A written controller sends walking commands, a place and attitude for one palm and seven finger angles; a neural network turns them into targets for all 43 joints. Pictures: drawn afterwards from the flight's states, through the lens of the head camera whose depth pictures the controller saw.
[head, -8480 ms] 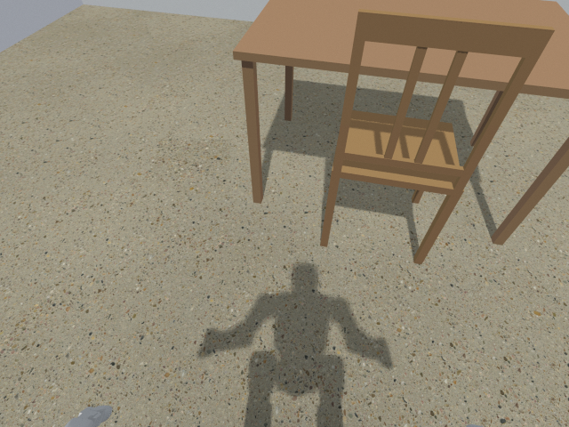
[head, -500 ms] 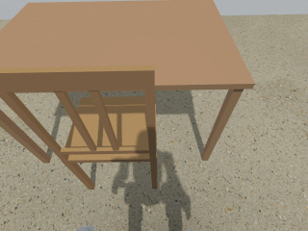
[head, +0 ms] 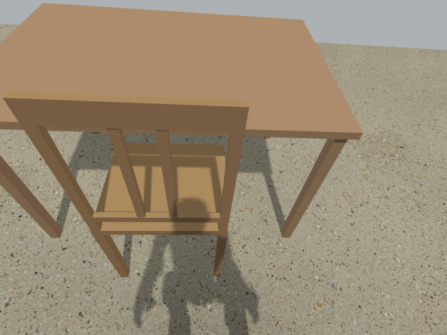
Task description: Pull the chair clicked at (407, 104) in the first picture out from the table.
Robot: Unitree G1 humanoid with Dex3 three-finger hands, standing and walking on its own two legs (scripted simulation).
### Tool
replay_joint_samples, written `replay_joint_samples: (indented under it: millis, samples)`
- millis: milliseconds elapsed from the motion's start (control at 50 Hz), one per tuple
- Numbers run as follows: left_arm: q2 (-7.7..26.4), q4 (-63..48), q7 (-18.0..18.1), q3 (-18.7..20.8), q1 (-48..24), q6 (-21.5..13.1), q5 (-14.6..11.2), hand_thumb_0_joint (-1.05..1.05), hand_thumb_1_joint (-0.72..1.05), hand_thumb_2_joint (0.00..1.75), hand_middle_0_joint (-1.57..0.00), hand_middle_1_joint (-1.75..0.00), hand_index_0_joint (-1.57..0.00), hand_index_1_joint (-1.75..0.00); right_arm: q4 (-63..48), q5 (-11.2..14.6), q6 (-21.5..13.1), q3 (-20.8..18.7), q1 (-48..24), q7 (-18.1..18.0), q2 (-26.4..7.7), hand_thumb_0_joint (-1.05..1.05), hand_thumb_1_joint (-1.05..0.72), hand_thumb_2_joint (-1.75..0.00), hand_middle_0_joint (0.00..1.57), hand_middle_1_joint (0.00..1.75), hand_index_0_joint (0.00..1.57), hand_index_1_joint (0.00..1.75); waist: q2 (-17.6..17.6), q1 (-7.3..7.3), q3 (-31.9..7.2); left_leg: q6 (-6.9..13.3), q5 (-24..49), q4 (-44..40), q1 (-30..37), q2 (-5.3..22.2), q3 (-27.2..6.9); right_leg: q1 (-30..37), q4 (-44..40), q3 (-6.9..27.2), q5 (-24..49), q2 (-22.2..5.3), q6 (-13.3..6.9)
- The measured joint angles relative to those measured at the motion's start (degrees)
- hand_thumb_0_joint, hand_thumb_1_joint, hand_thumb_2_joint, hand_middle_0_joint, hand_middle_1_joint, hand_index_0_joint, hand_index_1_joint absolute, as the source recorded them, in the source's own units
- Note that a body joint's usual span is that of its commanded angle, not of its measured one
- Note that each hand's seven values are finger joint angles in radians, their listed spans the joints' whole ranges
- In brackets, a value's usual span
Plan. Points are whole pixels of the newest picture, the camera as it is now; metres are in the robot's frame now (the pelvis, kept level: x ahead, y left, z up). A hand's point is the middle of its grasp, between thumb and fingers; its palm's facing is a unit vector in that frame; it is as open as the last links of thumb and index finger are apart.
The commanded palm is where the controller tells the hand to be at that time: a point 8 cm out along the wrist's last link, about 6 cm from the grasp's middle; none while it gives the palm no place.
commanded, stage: come to a stop and stand still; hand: left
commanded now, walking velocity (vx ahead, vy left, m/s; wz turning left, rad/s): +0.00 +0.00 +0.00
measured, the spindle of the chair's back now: (130, 179) +0.47 +0.25 -0.08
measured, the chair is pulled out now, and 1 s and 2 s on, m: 0.00 0.00 0.00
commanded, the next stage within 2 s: look again from close up in 0.70 s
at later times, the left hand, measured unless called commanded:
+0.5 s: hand out of the picture -0.03 +0.08 -0.18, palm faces +0.08 -0.98 -0.20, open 7.3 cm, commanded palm none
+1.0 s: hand out of the picture -0.05 +0.10 -0.19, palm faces +0.04 -0.99 -0.17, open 7.4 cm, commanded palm none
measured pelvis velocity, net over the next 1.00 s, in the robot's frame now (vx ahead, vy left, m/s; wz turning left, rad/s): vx -0.02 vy -0.06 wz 0.00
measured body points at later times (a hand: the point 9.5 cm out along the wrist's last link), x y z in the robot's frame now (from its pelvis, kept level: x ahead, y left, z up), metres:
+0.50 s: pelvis -0.01 -0.08 -0.01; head -0.01 -0.10 +0.44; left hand -0.03 +0.13 -0.16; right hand -0.04 -0.28 -0.18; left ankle -0.01 +0.09 -0.75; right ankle -0.04 -0.15 -0.75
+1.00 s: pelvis -0.02 -0.06 -0.02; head -0.01 -0.05 +0.43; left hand -0.05 +0.15 -0.18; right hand +0.02 -0.29 -0.16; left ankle +0.00 +0.05 -0.75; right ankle -0.04 -0.15 -0.75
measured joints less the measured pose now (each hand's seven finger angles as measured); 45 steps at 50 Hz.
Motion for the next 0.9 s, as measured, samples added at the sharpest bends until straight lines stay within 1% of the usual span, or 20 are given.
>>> replay_joint_samples:
  millis: [40, 80, 120, 160, 180, 220, 300, 400, 520, 660, 800, 820, 860, 900]
  samples:
    - [-0.37, 0.23, 0.03, -0.23, -0.42, 0.11, -0.07, 0.01, 0.91, 0.90, -0.20, -0.30, -0.20, -0.30, 0.46, -0.01, 0.22, -0.20, 0.14, 0.08, -0.23, 0.01, -0.91, -0.90, 0.20, 0.30, 0.21, 0.30, 0.39, -0.37, 0.36, -0.33, 0.10, 0.33, -0.31, 0.28, 0.10, 1.10, -2.38, -0.52, -1.14, -0.32, -0.22]
    - [-0.93, 0.25, 0.11, -0.54, -1.14, -0.11, -0.17, 0.01, 0.91, 0.90, -0.20, -0.30, -0.20, -0.30, 1.06, -0.10, 0.51, -0.39, 0.43, 0.27, -0.58, 0.01, -0.91, -0.90, 0.20, 0.30, 0.21, 0.30, 0.95, -0.76, 0.53, -0.77, 0.06, 0.99, -0.85, 0.53, -0.04, 2.62, -6.46, -1.05, -1.58, -0.57, -0.69]
    - [-1.63, 0.09, 0.25, -0.89, -1.87, -0.79, -0.24, 0.01, 0.91, 0.90, -0.20, -0.30, -0.20, -0.30, 1.81, -0.04, 0.79, -0.57, 0.87, 0.51, -0.95, 0.00, -0.91, -0.90, 0.20, 0.30, 0.21, 0.30, 1.47, -0.91, 0.46, -1.37, -0.16, 2.05, -1.55, 0.66, -0.17, 4.68, -12.37, -1.65, 0.87, -0.76, -1.13]
    - [-2.03, -0.25, 0.42, -1.30, -2.18, -1.91, -0.24, 0.01, 0.91, 0.90, -0.20, -0.30, -0.20, -0.30, 2.51, 0.28, 0.98, -0.66, 1.61, 0.75, -1.04, 0.00, -0.91, -0.90, 0.20, 0.30, 0.21, 0.30, 1.22, -0.80, 0.10, -2.22, -1.01, 4.23, -2.60, 0.34, -0.13, 7.96, -21.02, -1.92, 6.81, -1.23, -1.58]
    - [-2.49, 0.02, 0.66, -1.49, -2.45, -2.54, -0.22, 0.01, 0.91, 0.90, -0.20, -0.30, -0.20, -0.30, 3.00, 0.53, 1.11, -0.67, 1.75, 0.87, -1.21, 0.00, -0.91, -0.90, 0.20, 0.30, 0.20, 0.30, 1.59, -0.68, 0.04, -2.72, -1.64, 5.58, -3.06, 0.58, -0.21, 8.85, -22.60, -2.03, 6.21, -1.02, -2.13]
    - [-3.78, 0.77, 1.04, -2.15, -2.65, -3.22, -0.19, 0.01, 0.92, 0.90, -0.20, -0.30, -0.20, -0.30, 3.83, 0.65, 1.59, -0.53, 1.99, 1.08, -1.79, 0.00, -0.91, -0.90, 0.20, 0.30, 0.20, 0.30, 3.45, -1.07, -0.21, -3.60, -1.64, 5.70, -2.54, 1.70, -1.11, 9.53, -22.63, -2.84, 6.10, 0.19, -3.25]
    - [-4.01, 1.58, 1.12, -2.61, -1.50, -3.95, -0.50, 0.02, 0.94, 0.90, -0.20, -0.30, -0.20, -0.30, 4.45, 0.35, 1.77, 0.19, 2.72, 1.37, -1.38, 0.01, -0.91, -0.90, 0.20, 0.30, 0.20, 0.30, 4.04, -1.48, -1.41, -4.76, -0.54, 3.56, -1.17, 2.72, -2.07, 10.60, -23.76, -3.69, 6.75, 1.41, -4.74]
    - [-4.62, 1.85, 1.08, -2.90, -0.52, -4.30, -0.83, 0.02, 0.94, 0.90, -0.20, -0.30, -0.20, -0.30, 4.79, 0.40, 1.34, 0.85, 2.87, 1.33, -0.56, 0.00, -0.91, -0.90, 0.19, 0.30, 0.20, 0.30, 4.22, -0.97, -1.13, -6.00, 0.27, 2.26, -0.45, 3.71, -2.92, 11.47, -24.91, -4.51, 7.17, 2.50, -5.82]
    - [-6.40, 2.09, 1.05, -3.09, 1.40, -4.64, -0.88, 0.01, 0.93, 0.90, -0.20, -0.30, -0.20, -0.30, 4.67, 0.44, 1.42, 0.94, 2.22, 1.13, -0.37, 0.00, -0.91, -0.90, 0.19, 0.30, 0.20, 0.30, 4.43, -0.16, -0.49, -6.73, 0.42, 1.97, -0.31, 4.52, -3.67, 12.01, -25.68, -5.19, 7.35, 3.40, -6.68]
    - [-8.14, 2.78, 1.06, -3.17, 3.34, -4.70, -0.76, 0.01, 0.91, 0.90, -0.20, -0.30, -0.20, -0.30, 4.17, 0.53, 1.25, 0.80, 1.13, 0.75, -0.68, 0.00, -0.91, -0.90, 0.19, 0.30, 0.20, 0.30, 4.05, 0.56, -0.16, -7.13, 0.07, 1.98, -0.04, 4.93, -3.87, 12.44, -25.95, -5.36, 7.09, 3.83, -7.04]
    - [-8.23, 2.96, 1.21, -3.03, 4.11, -4.91, -0.65, 0.01, 0.91, 0.90, -0.20, -0.30, -0.20, -0.30, 3.67, 0.59, 1.08, 0.77, 0.14, 0.49, -0.69, 0.00, -0.91, -0.90, 0.19, 0.30, 0.20, 0.30, 3.50, 1.09, -0.18, -7.16, -0.52, 2.23, 0.21, 4.92, -3.72, 12.79, -26.02, -5.21, 6.73, 3.80, -6.88]
    - [-8.21, 2.83, 1.59, -3.04, 4.14, -5.45, -0.35, 0.01, 0.91, 0.90, -0.20, -0.30, -0.20, -0.30, 3.51, 0.55, 1.12, 0.86, -0.12, 0.58, -0.84, 0.00, -0.91, -0.90, 0.19, 0.30, 0.20, 0.30, 3.52, 1.41, -0.32, -6.72, -1.21, 5.33, -1.32, 5.11, -3.34, 12.31, -25.99, -5.11, 6.86, 3.86, -6.61]
    - [-8.28, 1.24, 2.40, -3.10, 4.56, -6.55, 0.24, 0.01, 0.91, 0.90, -0.20, -0.30, -0.20, -0.30, 1.82, 0.64, 1.66, 0.67, -1.03, 0.67, -1.79, 0.02, -0.93, -0.90, 0.20, 0.30, 0.20, 0.30, 3.39, 1.85, 0.51, -5.05, -5.55, 13.13, -4.62, 4.20, -3.35, 11.17, -25.39, -4.35, 7.62, 3.77, -5.83]
    - [-7.81, -0.41, 2.66, -3.32, 5.33, -6.82, 0.43, 0.01, 0.91, 0.90, -0.20, -0.30, -0.20, -0.30, -0.34, 1.02, 1.01, 0.26, -1.68, 0.83, -2.43, 0.02, -0.93, -0.90, 0.20, 0.30, 0.20, 0.30, 2.63, 1.68, 1.00, -3.71, -6.76, 14.83, -5.93, 2.50, -2.66, 9.89, -23.67, -3.61, 8.18, 3.30, -5.83]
